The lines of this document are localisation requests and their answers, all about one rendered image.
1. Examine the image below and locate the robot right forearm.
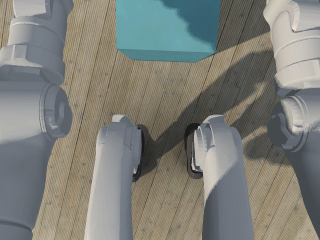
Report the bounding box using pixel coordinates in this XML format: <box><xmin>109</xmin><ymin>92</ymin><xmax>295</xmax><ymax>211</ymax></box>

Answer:
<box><xmin>263</xmin><ymin>0</ymin><xmax>320</xmax><ymax>98</ymax></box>

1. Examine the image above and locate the robot right foot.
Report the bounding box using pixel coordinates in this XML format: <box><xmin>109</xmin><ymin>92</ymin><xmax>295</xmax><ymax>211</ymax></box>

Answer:
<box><xmin>184</xmin><ymin>123</ymin><xmax>203</xmax><ymax>179</ymax></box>

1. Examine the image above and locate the robot left upper arm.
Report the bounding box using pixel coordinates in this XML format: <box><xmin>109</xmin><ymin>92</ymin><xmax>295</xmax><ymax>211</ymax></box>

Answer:
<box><xmin>0</xmin><ymin>81</ymin><xmax>73</xmax><ymax>240</ymax></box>

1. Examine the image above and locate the right robot thigh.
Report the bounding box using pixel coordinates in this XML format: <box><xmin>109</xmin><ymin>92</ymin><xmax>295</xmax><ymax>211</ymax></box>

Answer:
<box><xmin>193</xmin><ymin>122</ymin><xmax>255</xmax><ymax>240</ymax></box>

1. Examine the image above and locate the robot right upper arm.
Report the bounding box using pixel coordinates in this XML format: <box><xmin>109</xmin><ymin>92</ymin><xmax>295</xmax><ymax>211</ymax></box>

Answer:
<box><xmin>267</xmin><ymin>95</ymin><xmax>320</xmax><ymax>240</ymax></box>

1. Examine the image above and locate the carton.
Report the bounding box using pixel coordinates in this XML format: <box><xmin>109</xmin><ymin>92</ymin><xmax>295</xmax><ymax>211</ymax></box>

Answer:
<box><xmin>116</xmin><ymin>0</ymin><xmax>221</xmax><ymax>63</ymax></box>

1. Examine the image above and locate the robot left forearm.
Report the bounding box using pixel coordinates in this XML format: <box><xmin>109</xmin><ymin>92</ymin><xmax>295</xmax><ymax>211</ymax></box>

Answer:
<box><xmin>0</xmin><ymin>0</ymin><xmax>74</xmax><ymax>86</ymax></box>

